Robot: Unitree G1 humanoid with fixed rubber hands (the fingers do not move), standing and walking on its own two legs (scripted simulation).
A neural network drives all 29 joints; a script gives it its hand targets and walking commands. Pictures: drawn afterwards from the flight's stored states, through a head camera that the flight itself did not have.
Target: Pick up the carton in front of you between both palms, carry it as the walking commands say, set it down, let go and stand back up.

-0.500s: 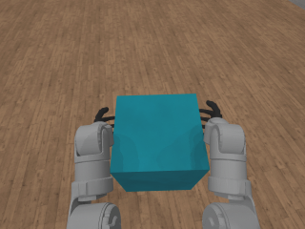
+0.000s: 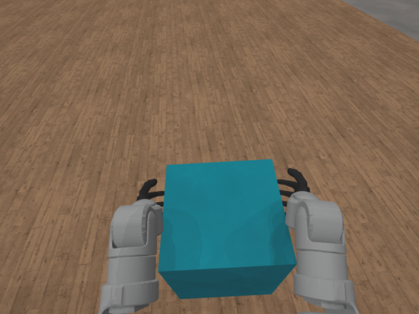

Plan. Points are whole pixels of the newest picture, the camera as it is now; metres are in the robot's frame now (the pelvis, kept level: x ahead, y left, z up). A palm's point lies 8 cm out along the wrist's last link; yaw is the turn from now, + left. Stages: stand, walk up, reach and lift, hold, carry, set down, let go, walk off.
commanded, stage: carry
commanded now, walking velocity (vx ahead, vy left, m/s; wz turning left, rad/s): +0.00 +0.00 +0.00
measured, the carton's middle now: (222, 234) +0.29 +0.00 -0.02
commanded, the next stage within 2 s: hold in 1.76 s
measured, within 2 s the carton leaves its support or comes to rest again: neither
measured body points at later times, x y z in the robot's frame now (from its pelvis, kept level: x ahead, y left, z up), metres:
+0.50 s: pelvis +0.16 +0.03 -0.01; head +0.14 +0.03 +0.44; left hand +0.46 +0.16 +0.05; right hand +0.45 -0.13 +0.06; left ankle +0.18 +0.12 -0.74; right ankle +0.05 -0.08 -0.73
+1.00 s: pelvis +0.12 +0.02 -0.01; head +0.09 +0.03 +0.44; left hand +0.42 +0.15 +0.02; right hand +0.41 -0.15 +0.03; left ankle +0.18 +0.12 -0.74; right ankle +0.05 -0.08 -0.74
